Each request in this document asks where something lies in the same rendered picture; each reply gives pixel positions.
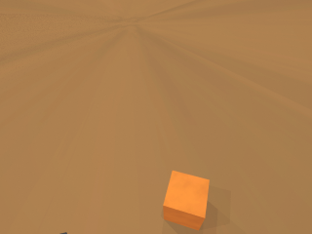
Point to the carton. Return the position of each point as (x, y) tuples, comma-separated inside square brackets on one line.
[(186, 200)]

